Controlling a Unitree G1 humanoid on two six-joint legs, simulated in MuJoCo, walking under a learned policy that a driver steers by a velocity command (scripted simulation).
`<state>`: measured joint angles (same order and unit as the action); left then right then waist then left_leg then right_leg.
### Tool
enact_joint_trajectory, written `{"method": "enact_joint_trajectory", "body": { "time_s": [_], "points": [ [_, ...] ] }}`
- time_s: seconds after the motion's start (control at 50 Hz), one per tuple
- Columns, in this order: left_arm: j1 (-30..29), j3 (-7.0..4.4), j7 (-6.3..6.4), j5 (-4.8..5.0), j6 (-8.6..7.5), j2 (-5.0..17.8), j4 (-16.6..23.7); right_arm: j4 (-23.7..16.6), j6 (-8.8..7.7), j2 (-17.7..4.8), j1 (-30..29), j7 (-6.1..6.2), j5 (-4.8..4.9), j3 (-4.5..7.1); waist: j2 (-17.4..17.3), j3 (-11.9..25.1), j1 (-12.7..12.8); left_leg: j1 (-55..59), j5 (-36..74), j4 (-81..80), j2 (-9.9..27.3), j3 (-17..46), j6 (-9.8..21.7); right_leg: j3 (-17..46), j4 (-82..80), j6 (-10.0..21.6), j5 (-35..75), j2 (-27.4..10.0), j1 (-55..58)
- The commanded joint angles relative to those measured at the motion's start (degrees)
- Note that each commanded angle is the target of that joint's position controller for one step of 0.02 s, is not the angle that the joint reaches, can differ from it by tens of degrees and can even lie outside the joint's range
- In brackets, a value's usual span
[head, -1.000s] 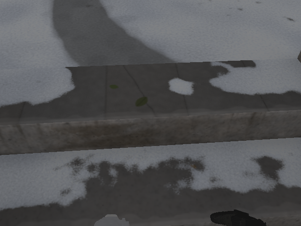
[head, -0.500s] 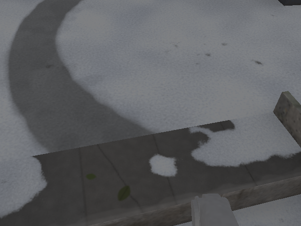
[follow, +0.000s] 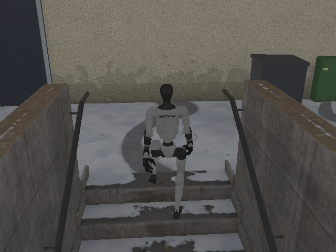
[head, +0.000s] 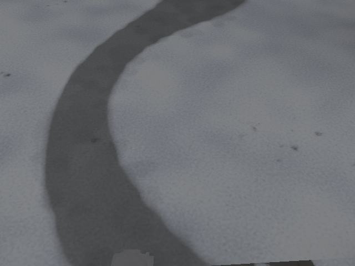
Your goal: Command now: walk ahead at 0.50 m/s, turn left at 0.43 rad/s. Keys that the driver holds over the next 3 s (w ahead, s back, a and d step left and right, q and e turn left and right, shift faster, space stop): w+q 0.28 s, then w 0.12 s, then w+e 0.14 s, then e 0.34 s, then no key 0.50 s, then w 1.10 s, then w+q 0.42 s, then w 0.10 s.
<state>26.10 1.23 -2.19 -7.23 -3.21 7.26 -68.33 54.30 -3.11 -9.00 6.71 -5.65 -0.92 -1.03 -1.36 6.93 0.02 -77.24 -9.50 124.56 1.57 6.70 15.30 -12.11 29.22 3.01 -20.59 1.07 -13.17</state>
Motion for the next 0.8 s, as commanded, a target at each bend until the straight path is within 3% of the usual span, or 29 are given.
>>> {"method": "enact_joint_trajectory", "body": {
  "time_s": [0.02,0.06,0.08,0.1,0.12,0.16,0.18,0.2,0.22,0.24,0.26,0.28,0.3,0.32,0.34,0.38,0.4,0.42,0.44,0.46,0.5,0.54,0.58,0.62,0.68,0.74,0.76,0.78,0.8],
  "points": [
    [1.59,1.48,-0.50,-2.49,-1.58,1.19,1.36,-9.75,-0.04,-0.61,-13.71,0.91,-0.07,-2.08,0.01,-4.11,0.43,-6.43,4.65,-15.21,3.17,-1.90,3.46,7.33,-17.06,7.13,10.81,-13.66,4.25],
    [7.98,1.62,-0.42,-2.51,-1.84,1.92,0.48,-11.82,1.17,-1.02,-18.26,1.46,-0.14,-2.03,5.23,-4.72,3.43,-7.42,8.23,-23.49,4.00,-5.69,0.68,6.79,-20.29,8.63,14.63,-15.04,9.38],
    [6.17,1.73,-1.46,-1.49,-1.66,2.63,1.94,-13.03,2.74,0.36,-22.90,0.99,-0.66,-2.56,6.07,-7.28,3.48,-1.28,0.77,-31.23,5.85,-10.57,-0.73,4.67,-26.59,9.58,19.32,-17.81,5.05],
    [3.14,1.88,-1.88,0.87,-2.64,2.92,4.33,-13.14,3.61,1.77,-21.21,0.44,-1.48,-2.23,6.87,-8.43,1.28,10.48,-2.78,-33.12,4.60,-14.01,-2.18,1.80,-27.01,9.64,31.33,-17.47,-1.44],
    [2.94,1.82,-2.17,2.52,-3.09,4.50,5.05,-13.32,4.15,2.29,-21.11,-0.17,-1.30,-2.32,6.44,-6.71,0.44,18.30,-6.19,-36.19,2.97,-15.28,-3.49,-0.72,-25.88,9.43,38.40,-17.55,-3.22],
    [5.25,0.32,-2.81,2.68,-4.69,11.70,4.72,-14.79,4.02,-0.40,-20.45,-0.62,-0.44,-0.92,9.41,-5.76,-3.07,26.91,-9.28,-43.77,-2.66,-17.37,-3.90,-2.38,-20.60,8.89,78.62,-19.48,4.18],
    [4.36,-0.89,-2.48,3.81,-5.03,14.15,5.61,-13.36,3.28,-1.56,-15.30,-0.53,-0.26,-0.21,10.70,-3.67,-5.01,28.51,-13.00,-53.59,-5.80,-18.08,-4.19,-2.59,-15.29,8.23,88.15,-19.97,13.36],
    [4.20,-1.72,-2.56,3.56,-4.89,16.08,5.72,-11.51,2.43,-2.95,-9.21,-0.06,-0.17,0.68,12.44,-1.02,-6.34,34.62,-12.29,-56.86,-7.56,-16.26,-3.53,-2.77,-8.94,7.48,97.11,-20.84,16.60],
    [7.08,-1.67,-2.11,1.03,-5.32,13.36,7.27,-10.00,1.72,-5.26,-2.67,1.01,0.29,1.16,8.03,8.68,-4.76,55.07,4.95,-52.83,-5.83,-7.99,-0.23,-1.15,0.03,5.13,96.57,-18.56,4.93],
    [5.99,-1.78,-2.48,0.44,-5.18,13.27,7.55,-6.63,1.60,-7.22,8.05,1.70,0.77,2.37,5.94,11.15,-8.57,67.84,-1.58,-62.65,-5.58,1.68,-0.08,1.23,10.51,3.98,80.77,-14.31,-6.63],
    [3.12,-1.34,-3.70,-0.05,-4.18,9.84,8.97,-2.30,1.70,-10.51,19.26,2.72,-0.83,3.54,-1.91,11.24,-11.78,80.02,-11.10,-76.80,-1.96,15.93,2.50,5.40,25.86,2.66,44.42,-7.46,-22.89],
    [-0.83,-2.65,-4.53,3.26,-2.92,9.33,9.61,-0.23,1.61,-15.25,24.77,2.82,-2.35,5.35,-6.79,10.67,-12.00,75.64,-17.33,-94.68,4.44,37.50,3.72,15.14,53.65,0.66,15.90,-0.28,-28.86],
    [-2.23,-2.61,-4.33,4.09,-2.83,5.88,11.19,0.15,0.03,-15.58,21.36,3.84,-2.78,6.19,-5.87,7.44,-9.07,68.40,-21.47,-97.61,6.09,39.07,0.05,26.48,67.81,1.71,19.88,0.22,-33.99],
    [-5.61,-2.23,-3.37,4.02,-3.42,4.76,11.94,1.15,-0.87,-11.64,17.41,4.13,-1.94,5.40,-4.44,0.96,-6.76,59.60,-23.40,-96.15,5.78,34.75,-1.35,27.51,74.58,2.45,21.48,-0.05,-37.16],
    [-7.74,-1.55,-2.67,4.00,-3.80,4.00,13.79,2.23,-1.35,-8.48,13.51,3.79,-1.17,4.65,-2.77,-0.30,-4.03,56.92,-13.45,-95.14,6.22,33.82,-0.34,27.72,82.13,3.60,19.72,2.02,-41.24],
    [-9.41,-0.21,-1.62,4.68,-3.43,2.07,15.74,3.52,-1.53,-2.68,4.55,2.90,-2.13,2.62,4.05,0.90,2.90,51.31,-2.52,-94.87,5.73,22.82,-3.38,27.37,82.06,6.35,20.77,0.56,-45.01],
    [-10.03,-0.49,-1.38,3.80,-2.80,3.80,16.03,3.58,-2.14,-1.60,2.05,2.63,-2.43,1.96,5.51,0.15,4.82,49.79,1.70,-95.25,4.87,17.26,-3.78,24.76,77.66,5.79,19.61,-0.95,-46.46],
    [-10.46,-0.94,-1.51,4.52,-2.29,5.05,16.03,1.53,-2.87,-2.45,-1.20,2.48,-2.55,2.50,3.77,0.02,6.23,47.39,3.87,-97.41,4.35,10.27,-3.84,21.15,72.22,4.24,15.15,-3.19,-43.53],
    [-11.98,-1.10,-1.40,4.09,-2.18,5.88,16.18,0.44,-3.44,-2.87,-2.05,2.87,-2.43,2.75,3.07,-0.26,5.95,45.04,0.00,-99.97,1.96,5.46,-4.25,19.27,65.90,3.14,15.29,-4.28,-40.97],
    [-11.61,-1.54,-1.17,3.39,-2.79,6.69,15.94,-0.06,-4.62,-2.99,0.00,3.48,-2.41,2.67,-0.21,-1.33,5.48,44.85,1.50,-102.21,1.87,4.83,-4.58,18.37,65.93,1.93,16.80,-5.30,-39.72],
    [-17.85,-2.08,-1.27,3.16,-3.69,7.77,18.63,0.34,-5.45,-3.77,7.08,4.64,-3.48,2.45,0.43,-1.87,1.69,50.37,7.44,-104.02,2.61,2.57,-4.70,16.14,55.55,0.07,19.59,-6.63,-41.10],
    [-23.76,-2.14,-1.95,3.08,-3.66,7.02,20.95,1.15,-5.49,-4.82,12.92,4.61,-2.79,2.54,-0.33,-2.57,-1.42,58.10,15.24,-105.42,4.57,1.04,-3.27,14.80,38.92,-1.19,26.41,-8.63,-40.63],
    [-27.63,-2.09,-2.41,3.72,-2.83,5.34,22.26,0.79,-5.65,-6.00,14.54,4.11,-0.98,2.96,-1.37,-5.24,-2.47,58.43,22.98,-107.16,5.11,-1.89,-3.32,11.76,23.32,-2.00,28.43,-8.03,-32.89],
    [-29.85,-2.80,-2.53,4.66,-1.85,6.10,23.57,0.96,-6.32,-8.73,15.00,3.61,0.17,3.76,-2.90,-7.02,-2.04,61.44,29.89,-108.42,7.38,-2.32,-4.86,10.44,15.98,-2.17,29.83,-6.00,-27.48],
    [-30.49,-4.58,-1.59,5.42,-1.61,8.99,24.11,1.10,-6.64,-9.86,13.17,3.55,0.47,4.55,-2.85,-7.05,-0.93,74.62,37.87,-106.65,9.88,-3.61,-8.44,10.39,6.79,-1.39,27.50,-3.84,-26.45],
    [-23.05,-6.92,0.55,7.44,-3.94,12.82,21.42,-0.30,-5.78,-11.91,8.94,3.79,0.24,5.40,-0.93,-1.83,2.38,79.64,50.23,-96.30,6.80,-8.69,-13.60,7.77,-2.29,1.81,31.78,0.34,-10.55],
    [-19.35,-7.13,1.72,7.26,-4.77,13.73,20.54,-1.06,-5.07,-9.19,10.50,3.60,0.82,4.80,2.38,5.11,2.04,76.38,41.41,-89.28,4.14,-9.49,-15.22,10.71,-1.87,5.41,42.91,-1.65,3.23],
    [-15.49,-7.63,2.00,5.32,-4.78,17.19,21.09,-1.50,-4.56,-2.69,20.49,4.70,-0.44,3.25,12.23,18.54,-2.59,63.12,13.05,-75.09,-1.01,-10.22,-19.61,22.73,3.92,18.18,66.98,-11.80,27.77],
    [-9.64,-7.55,1.16,5.73,-4.54,17.22,20.40,-2.95,-4.26,-3.96,23.45,5.06,-1.06,2.80,19.45,27.26,1.00,49.12,-27.76,-61.89,-7.99,-6.96,-22.70,46.04,-3.75,28.51,62.09,-24.22,41.46]
  ]
}}
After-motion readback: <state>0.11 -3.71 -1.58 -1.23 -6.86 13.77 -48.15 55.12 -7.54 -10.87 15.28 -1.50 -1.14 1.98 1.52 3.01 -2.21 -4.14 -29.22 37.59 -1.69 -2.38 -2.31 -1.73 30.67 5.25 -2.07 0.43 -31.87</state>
